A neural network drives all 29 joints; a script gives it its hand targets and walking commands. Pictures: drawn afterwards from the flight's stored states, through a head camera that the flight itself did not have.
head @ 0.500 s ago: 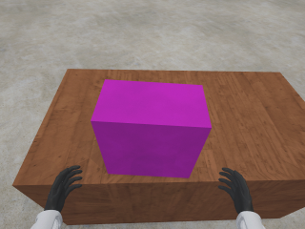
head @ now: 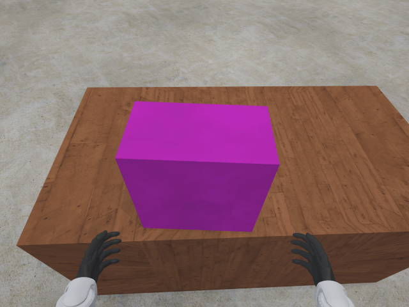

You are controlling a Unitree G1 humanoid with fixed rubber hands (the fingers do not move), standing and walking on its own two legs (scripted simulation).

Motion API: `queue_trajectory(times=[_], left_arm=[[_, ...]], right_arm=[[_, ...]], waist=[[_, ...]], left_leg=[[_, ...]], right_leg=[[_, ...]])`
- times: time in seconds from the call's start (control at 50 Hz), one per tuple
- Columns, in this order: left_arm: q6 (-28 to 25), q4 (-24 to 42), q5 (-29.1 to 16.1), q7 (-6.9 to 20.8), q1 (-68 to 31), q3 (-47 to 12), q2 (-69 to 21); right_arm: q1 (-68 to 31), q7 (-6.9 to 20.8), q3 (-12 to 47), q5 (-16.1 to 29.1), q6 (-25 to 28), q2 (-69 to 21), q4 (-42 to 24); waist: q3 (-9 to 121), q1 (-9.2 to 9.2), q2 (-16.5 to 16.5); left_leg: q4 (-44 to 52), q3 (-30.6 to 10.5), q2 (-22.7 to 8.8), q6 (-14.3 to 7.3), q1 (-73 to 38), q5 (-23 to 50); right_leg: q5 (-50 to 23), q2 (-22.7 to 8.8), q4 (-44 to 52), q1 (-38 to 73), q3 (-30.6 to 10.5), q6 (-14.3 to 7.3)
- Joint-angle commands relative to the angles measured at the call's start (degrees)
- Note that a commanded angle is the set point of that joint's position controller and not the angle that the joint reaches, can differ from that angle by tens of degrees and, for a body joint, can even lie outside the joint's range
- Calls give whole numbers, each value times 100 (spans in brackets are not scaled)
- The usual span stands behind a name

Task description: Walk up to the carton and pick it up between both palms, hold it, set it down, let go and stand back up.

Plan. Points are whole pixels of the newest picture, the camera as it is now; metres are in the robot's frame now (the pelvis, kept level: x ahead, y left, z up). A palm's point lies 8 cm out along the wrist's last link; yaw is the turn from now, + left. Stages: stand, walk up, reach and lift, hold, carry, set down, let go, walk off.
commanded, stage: set down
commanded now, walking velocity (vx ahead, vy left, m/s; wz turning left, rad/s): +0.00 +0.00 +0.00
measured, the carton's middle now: (199, 173) +0.41 +0.01 -0.02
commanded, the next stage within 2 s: let go in 0.84 s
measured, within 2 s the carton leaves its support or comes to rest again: neither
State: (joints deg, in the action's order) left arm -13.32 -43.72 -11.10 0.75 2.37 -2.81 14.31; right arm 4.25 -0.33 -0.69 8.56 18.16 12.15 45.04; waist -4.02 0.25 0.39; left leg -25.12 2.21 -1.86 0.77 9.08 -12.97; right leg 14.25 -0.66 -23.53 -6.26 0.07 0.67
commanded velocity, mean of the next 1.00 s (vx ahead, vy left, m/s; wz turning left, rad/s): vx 0.00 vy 0.00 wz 0.00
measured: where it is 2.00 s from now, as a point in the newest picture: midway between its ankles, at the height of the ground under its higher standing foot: outside the picture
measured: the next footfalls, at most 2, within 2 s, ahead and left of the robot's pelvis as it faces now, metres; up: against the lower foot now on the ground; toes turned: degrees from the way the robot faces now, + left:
none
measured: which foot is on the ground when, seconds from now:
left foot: down 0.00-1.00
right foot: down 0.00-1.00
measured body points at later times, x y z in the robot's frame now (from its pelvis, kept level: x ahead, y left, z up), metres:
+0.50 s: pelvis +0.01 +0.00 +0.00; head +0.02 +0.01 +0.45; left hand +0.18 +0.22 -0.08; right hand +0.17 -0.23 -0.08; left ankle +0.01 +0.12 -0.74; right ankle -0.01 -0.13 -0.74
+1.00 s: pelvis -0.02 -0.01 +0.00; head -0.02 +0.00 +0.45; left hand +0.16 +0.21 -0.09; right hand +0.14 -0.24 -0.09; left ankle +0.01 +0.12 -0.74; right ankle -0.01 -0.13 -0.74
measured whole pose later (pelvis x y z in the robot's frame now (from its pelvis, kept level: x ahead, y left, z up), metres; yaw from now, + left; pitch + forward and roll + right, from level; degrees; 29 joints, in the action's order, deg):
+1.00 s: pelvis -0.02 -0.01 +0.00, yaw -1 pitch -7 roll +0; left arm 7.5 -30.7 -2.3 -1.3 10.0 -0.7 11.6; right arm 11.1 0.9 -3.4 -1.5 7.8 8.4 39.5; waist -6.0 -0.2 -1.0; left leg -22.9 2.7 -2.6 1.3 5.0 -11.1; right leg 12.9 0.2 -22.9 -3.2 -0.4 0.0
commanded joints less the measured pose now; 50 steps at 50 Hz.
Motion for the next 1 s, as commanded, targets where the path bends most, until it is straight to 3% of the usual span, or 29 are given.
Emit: queue_trajectory(times=[0.0, 0.04, 0.06, 0.08, 0.1, 0.14, 0.22, 0.24, 0.26, 0.28, 0.3, 0.32, 0.34, 0.36, 0.38, 0.4, 0.42, 0.46, 0.48, 0.5, 0.54, 0.66, 0.68, 0.7, 0.72, 0.78, 0.8, 0.82, 0.98], left_arm=[[-344, 1046, -63, 60, -328, 486, 960], [-648, 2052, -171, 54, 57, 602, 1070], [-489, 1136, -11, 112, 284, 433, 896], [-218, 820, 362, 127, 349, 503, 784], [-158, 1366, 411, 99, 432, 625, 803], [151, 1138, 602, 166, 499, 592, 591], [197, 1772, 496, 180, 237, 491, 728], [482, 980, 746, 120, 305, 382, 379], [656, 1155, 735, 98, 349, 343, 377], [451, 2164, 499, 65, 340, 407, 511], [816, 962, 833, 25, 440, 335, 350], [918, 1427, 817, 4, 232, 391, 404], [625, 2659, 476, -87, 296, 380, 523], [514, 2303, 396, -128, 140, 433, 677], [822, 1495, 591, -94, 341, 322, 571], [620, 2525, 364, -114, 378, 428, 721], [847, 1622, 600, -125, 416, 462, 516], [1087, 1551, 772, -118, 545, 502, 500], [947, 2170, 613, -58, 581, 523, 547], [1263, 1233, 971, -126, 643, 420, 236], [1140, 2210, 718, -104, 589, 562, 398], [1769, 1551, 1008, -105, 484, 321, 42], [1665, 2115, 837, -62, 585, 393, 246], [1840, 1504, 942, -54, 509, 343, 93], [1734, 2127, 745, -21, 267, 429, 379], [1597, 2375, 651, -115, 254, 442, 462], [1709, 1929, 754, -172, 187, 383, 307], [1771, 2068, 878, -231, 317, 429, 305], [1946, 2094, 877, -266, 180, 393, 411]], right_arm=[[-340, -95, 46, -73, 471, 294, -1279], [210, -160, 74, 171, 712, 191, -1885], [81, -121, 155, 90, 654, 394, -1287], [35, 4, 141, -8, 459, 548, -509], [111, -25, 95, 48, 492, 612, -985], [303, -39, 108, -3, 406, 578, -381], [342, -143, 1, -42, 487, 360, -936], [67, -32, -65, -209, 299, 571, -210], [164, 15, -66, -310, 166, 566, -212], [287, -23, 23, -77, 307, 347, -1369], [256, 49, -85, -339, 44, 622, -157], [102, 68, -265, -504, -55, 565, -251], [354, 56, -332, -273, 141, 399, -1543], [174, -2, -300, -261, 168, 362, -1531], [249, 49, -239, -541, -52, 348, -829], [331, 8, -216, -347, 112, 289, -1961], [243, 33, -238, -485, -99, 298, -985], [141, 89, -299, -589, -222, 436, -902], [373, -16, -284, -518, -111, 212, -1603], [234, 116, -306, -691, -292, 615, -365], [322, 64, -383, -528, -180, 481, -1420], [85, 181, -436, -889, -679, 559, -356], [182, 117, -321, -712, -583, 388, -1139], [238, 118, -377, -861, -731, 391, -460], [229, 51, -437, -894, -642, 232, -1272], [293, 39, -419, -821, -585, 183, -1520], [110, 79, -395, -877, -649, 243, -1285], [96, 125, -468, -906, -688, 261, -1218], [125, 85, -457, -1027, -846, 230, -1380]], waist=[[1343, -34, -355], [1617, -35, -470], [1172, 21, -314], [1018, -152, -30], [907, -148, -115], [541, -100, 66], [528, 159, 131], [218, 97, 375], [191, 89, 327], [596, -85, -77], [91, -18, 163], [168, -12, 212], [682, -80, -90], [520, 67, -87], [405, -77, -78], [974, -97, -265], [522, -35, 15], [412, -174, 1], [582, -133, 10], [200, -54, 398], [660, -146, -28], [49, -71, 326], [231, -99, -65], [-69, -56, 101], [208, 58, -185], [449, -44, -177], [276, 31, -120], [457, -119, 25], [227, -40, -106]], left_leg=[[92, 104, 284, 163, -426, 1502], [-12, 70, 326, 148, -605, 1987], [63, -2, 373, 153, -649, 1933], [171, -6, 302, 236, -818, 1977], [213, -15, 312, 264, -879, 2153], [282, 27, 286, 235, -1069, 2032], [205, -4, 229, 230, -1038, 1904], [238, -51, 213, 207, -1252, 1848], [256, -51, 154, 291, -1291, 1857], [251, 30, 194, 197, -1064, 1972], [317, 1, 188, 176, -1237, 1707], [474, 34, 221, 270, -1250, 1668], [314, 29, 192, 258, -1193, 1852], [364, 50, 252, 201, -983, 1632], [333, 67, 264, 197, -1150, 1488], [268, 105, 293, 119, -1092, 1658], [273, 126, 265, 132, -1235, 1532], [492, 157, 264, 153, -1187, 1519], [369, 260, 243, 190, -1078, 1646], [477, 132, 236, 278, -1320, 1749], [466, 179, 244, 207, -1201, 1831], [574, 205, 151, 289, -1390, 1586], [585, 298, 168, 243, -1124, 1516], [559, 190, 166, 186, -1185, 1313], [504, 281, 198, 125, -1063, 1115], [504, 215, 187, 75, -807, 1062], [488, 169, 187, 49, -815, 1009], [470, 200, 156, 87, -874, 1000], [550, 285, 175, -26, -450, 145]], right_leg=[[-1800, 59, 254, 451, -205, -85], [-2275, -12, 258, 561, -267, -69], [-2319, -16, 274, 385, -293, -59], [-1984, 101, 308, 275, -238, -115], [-1845, 120, 554, 270, -87, -99], [-1674, 160, 681, 258, -121, -159], [-1659, 136, 685, 337, -124, -164], [-1380, 218, 744, 49, -64, -242], [-1185, 249, 735, -40, 71, -242], [-1494, 201, 846, 316, -2, -161], [-1306, 203, 747, 57, 24, -226], [-984, 307, 772, -104, 239, -183], [-1287, 262, 746, 235, 251, -164], [-1359, 196, 698, 129, 113, -160], [-1274, 206, 673, 71, 167, -125], [-1597, 197, 645, 341, 134, -79], [-1423, 188, 650, 28, 47, -143], [-1235, 215, 776, -62, 104, -139], [-1495, 131, 755, 263, 35, -107], [-1225, 293, 731, -94, 170, -204], [-1356, 320, 781, 88, 112, -132], [-918, 363, 807, -68, 218, -204], [-1089, 283, 855, 70, 83, -157], [-893, 297, 792, -63, 196, -204], [-904, 222, 768, 80, 115, -104], [-1098, 220, 627, 108, -7, -110], [-823, 270, 588, -74, 136, -127], [-694, 272, 610, -73, 121, -180], [-163, 141, 582, -188, 23, -104]])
